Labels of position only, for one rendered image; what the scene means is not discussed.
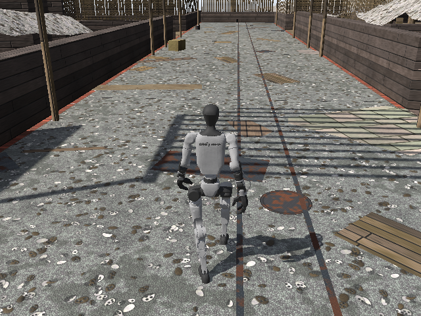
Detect humanoid robot torso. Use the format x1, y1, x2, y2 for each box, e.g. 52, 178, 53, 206
195, 130, 226, 198

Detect right robot upper arm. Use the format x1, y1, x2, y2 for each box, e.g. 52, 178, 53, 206
224, 133, 239, 171

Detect right robot foot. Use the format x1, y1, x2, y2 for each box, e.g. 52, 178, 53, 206
220, 233, 229, 245

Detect robot left forearm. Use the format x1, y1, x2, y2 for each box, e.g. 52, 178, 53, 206
177, 158, 187, 180

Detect robot right hand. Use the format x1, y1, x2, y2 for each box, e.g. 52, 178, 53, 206
232, 195, 248, 215

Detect left robot upper arm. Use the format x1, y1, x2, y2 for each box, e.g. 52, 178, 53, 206
180, 132, 197, 168

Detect robot right forearm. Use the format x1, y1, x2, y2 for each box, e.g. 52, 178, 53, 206
233, 161, 247, 196

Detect robot left hand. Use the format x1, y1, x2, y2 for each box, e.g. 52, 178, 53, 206
177, 178, 193, 190

